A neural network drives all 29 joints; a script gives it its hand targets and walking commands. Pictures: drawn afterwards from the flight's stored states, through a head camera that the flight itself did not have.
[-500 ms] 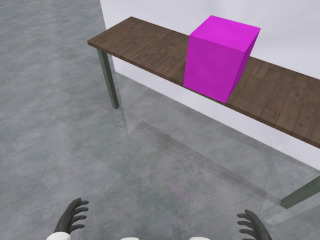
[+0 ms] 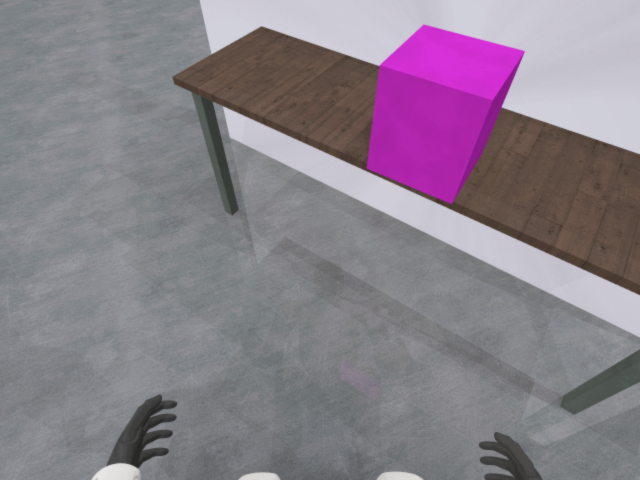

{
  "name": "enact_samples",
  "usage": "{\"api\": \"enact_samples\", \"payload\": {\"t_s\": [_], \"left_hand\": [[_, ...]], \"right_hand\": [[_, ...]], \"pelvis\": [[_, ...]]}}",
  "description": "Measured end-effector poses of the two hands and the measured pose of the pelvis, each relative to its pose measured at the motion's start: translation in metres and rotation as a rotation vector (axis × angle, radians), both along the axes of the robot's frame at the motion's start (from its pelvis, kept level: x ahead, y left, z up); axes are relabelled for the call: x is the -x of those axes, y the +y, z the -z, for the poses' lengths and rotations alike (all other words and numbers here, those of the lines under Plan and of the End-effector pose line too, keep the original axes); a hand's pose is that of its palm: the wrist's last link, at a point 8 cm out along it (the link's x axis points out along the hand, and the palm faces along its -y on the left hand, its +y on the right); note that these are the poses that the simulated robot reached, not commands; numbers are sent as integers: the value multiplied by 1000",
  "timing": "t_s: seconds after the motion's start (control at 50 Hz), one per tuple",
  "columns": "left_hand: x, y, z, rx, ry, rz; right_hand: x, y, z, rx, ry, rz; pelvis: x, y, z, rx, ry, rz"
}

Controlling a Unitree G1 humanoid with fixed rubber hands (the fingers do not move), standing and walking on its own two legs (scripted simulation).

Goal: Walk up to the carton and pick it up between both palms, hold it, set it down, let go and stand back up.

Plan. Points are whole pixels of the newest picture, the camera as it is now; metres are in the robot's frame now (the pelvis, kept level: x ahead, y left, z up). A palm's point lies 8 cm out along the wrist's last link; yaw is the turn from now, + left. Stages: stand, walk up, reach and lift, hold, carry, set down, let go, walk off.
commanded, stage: stand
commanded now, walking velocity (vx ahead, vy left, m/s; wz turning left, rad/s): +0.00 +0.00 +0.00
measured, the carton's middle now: (438, 115) +0.79 -0.23 -0.02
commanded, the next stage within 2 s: none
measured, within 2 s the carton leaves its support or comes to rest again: neither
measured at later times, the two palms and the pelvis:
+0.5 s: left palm (126, 462) +0.15 +0.26 -0.08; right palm out of the picture +0.11 -0.25 -0.11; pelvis +0.00 +0.00 +0.00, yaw +0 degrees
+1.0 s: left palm (119, 473) +0.14 +0.26 -0.07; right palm out of the picture +0.09 -0.25 -0.11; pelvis -0.01 +0.00 +0.00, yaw +0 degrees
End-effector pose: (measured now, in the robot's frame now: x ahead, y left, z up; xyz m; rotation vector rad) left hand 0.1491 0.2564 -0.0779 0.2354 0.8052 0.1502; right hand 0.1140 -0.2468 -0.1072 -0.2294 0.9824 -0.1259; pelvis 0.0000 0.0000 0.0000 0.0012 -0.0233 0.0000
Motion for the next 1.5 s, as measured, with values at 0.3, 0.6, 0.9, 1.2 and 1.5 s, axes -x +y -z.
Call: {"api": "enact_samples", "payload": {"t_s": [0.3,0.6,0.9,1.2,1.5], "left_hand": [[0,0,-1,-2,-3,0],[1,1,-2,-4,-13,0],[8,5,-4,-16,-21,1],[24,6,-4,-16,-22,-3],[40,9,0,-14,8,-9]], "right_hand": [[5,-1,2,0,18,3],[7,-2,2,3,18,5],[21,-4,5,0,36,7],[38,-5,6,-2,40,11],[55,-8,6,4,70,14]], "pelvis": [[0,0,0,0,0,0],[2,0,0,0,-3,0],[10,0,0,0,-14,0],[23,0,0,0,-34,0],[33,1,-2,2,-40,0]]}}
